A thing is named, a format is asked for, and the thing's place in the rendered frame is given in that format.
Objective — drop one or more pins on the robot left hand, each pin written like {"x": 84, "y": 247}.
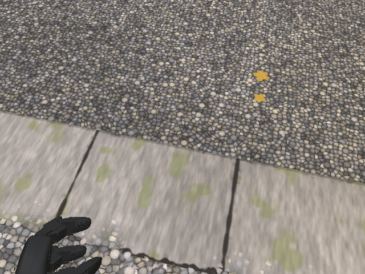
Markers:
{"x": 40, "y": 257}

